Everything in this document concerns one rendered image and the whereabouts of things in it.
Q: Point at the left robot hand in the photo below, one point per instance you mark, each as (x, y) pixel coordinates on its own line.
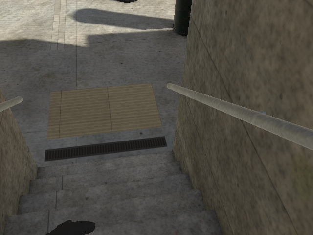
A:
(73, 228)

